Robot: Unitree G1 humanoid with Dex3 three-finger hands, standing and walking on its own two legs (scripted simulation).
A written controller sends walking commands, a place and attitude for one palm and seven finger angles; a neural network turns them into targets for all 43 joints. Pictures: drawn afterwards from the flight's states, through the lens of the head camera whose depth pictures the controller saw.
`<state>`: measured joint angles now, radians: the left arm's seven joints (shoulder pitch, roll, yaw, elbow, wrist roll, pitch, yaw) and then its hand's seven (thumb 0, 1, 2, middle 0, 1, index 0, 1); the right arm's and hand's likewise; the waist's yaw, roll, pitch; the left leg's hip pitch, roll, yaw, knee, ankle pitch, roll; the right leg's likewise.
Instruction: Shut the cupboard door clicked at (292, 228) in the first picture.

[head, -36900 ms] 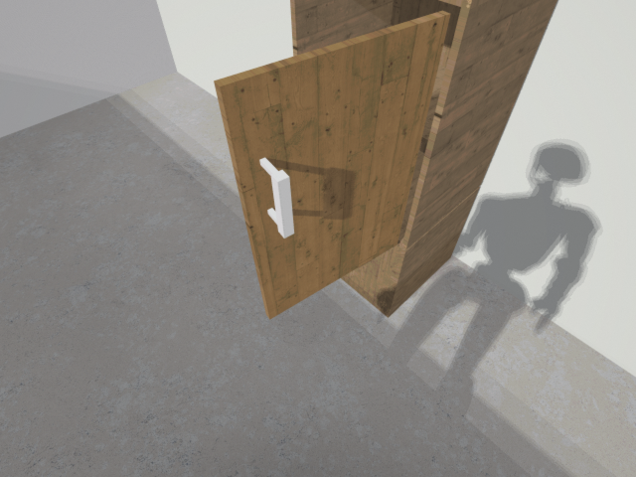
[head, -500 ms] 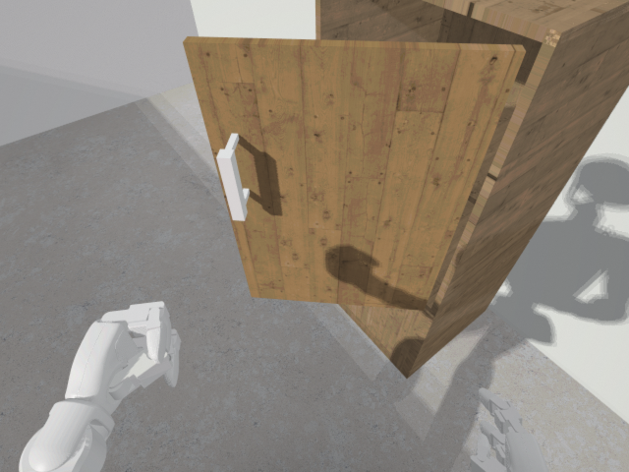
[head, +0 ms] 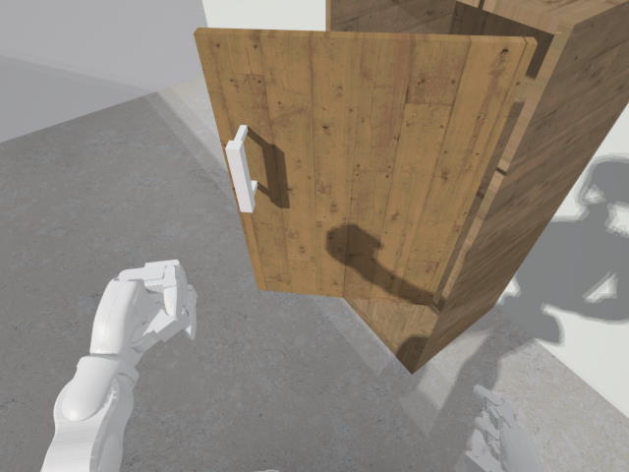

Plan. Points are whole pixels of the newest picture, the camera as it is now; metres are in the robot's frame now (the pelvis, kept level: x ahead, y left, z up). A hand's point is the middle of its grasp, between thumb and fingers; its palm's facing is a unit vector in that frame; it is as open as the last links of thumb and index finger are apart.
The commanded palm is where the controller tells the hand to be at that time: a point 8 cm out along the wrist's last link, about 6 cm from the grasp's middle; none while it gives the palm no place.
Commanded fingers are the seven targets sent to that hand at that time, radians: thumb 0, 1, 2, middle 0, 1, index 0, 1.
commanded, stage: bring the fist close to the handle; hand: left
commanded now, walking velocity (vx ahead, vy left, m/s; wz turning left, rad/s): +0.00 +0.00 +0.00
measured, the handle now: (244, 170) +0.52 +0.15 +0.09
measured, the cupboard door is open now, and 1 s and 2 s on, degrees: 47 47 41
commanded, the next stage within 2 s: push the door shut along its arc in 1.16 s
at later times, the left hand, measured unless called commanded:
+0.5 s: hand (236, 255) +0.35 +0.13 +0.09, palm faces -0.09 -1.00 -0.02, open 3.1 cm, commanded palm +0.34 +0.19 +0.10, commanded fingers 0.00 0.90 0.90 -1.30 -1.50 -1.30 -1.50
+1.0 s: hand (261, 217) +0.41 +0.11 +0.11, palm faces -0.06 -1.00 -0.03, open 3.1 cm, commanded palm +0.38 +0.17 +0.10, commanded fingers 0.00 0.90 0.90 -1.30 -1.50 -1.30 -1.50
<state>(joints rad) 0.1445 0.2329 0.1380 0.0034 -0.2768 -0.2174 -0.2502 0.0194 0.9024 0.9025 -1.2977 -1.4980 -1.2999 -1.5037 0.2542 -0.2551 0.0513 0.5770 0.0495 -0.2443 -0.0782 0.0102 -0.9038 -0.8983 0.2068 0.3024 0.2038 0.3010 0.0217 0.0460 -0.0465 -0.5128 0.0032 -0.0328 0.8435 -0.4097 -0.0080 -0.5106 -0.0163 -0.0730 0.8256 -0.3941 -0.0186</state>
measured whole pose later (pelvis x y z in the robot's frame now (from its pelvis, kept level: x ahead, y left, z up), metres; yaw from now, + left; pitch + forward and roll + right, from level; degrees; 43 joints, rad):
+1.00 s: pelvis +0.00 +0.00 +0.00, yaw -3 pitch +8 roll +1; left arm -0.51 0.20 0.16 0.69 -0.15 -0.27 -0.10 0.02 0.90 0.90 -1.29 -1.50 -1.30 -1.50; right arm 0.32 -0.25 0.01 0.64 0.04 -0.08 -0.02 0.01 -0.91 -0.90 0.21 0.30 0.20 0.30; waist -0.04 0.03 -0.07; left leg -0.56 0.02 0.02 0.80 -0.38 -0.01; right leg -0.60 0.00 -0.02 0.82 -0.36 -0.02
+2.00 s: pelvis -0.01 +0.01 -0.02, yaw -3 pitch +15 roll +0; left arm -0.98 0.35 0.21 1.18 -0.12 -0.32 -0.25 0.02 0.90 0.90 -1.30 -1.50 -1.30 -1.50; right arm 0.38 -0.28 0.02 0.67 0.03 -0.05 -0.02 0.00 -0.91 -0.90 0.21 0.30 0.20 0.30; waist -0.15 0.03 -0.07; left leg -0.78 0.01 0.01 0.92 -0.41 0.01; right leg -0.79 0.00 -0.02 0.90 -0.37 -0.01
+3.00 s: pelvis -0.01 +0.01 -0.05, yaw -4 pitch +27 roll -3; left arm -1.51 0.61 0.22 1.45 -0.01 -0.17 -0.39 -0.01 0.90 0.94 -1.29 -1.50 -1.30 -1.50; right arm 0.43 -0.28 0.05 0.69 -0.03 -0.08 -0.03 0.00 -0.91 -0.90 0.21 0.30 0.20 0.30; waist -0.31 0.05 -0.06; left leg -1.12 0.05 -0.02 1.11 -0.46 0.01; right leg -1.10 0.03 -0.05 1.03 -0.39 -0.01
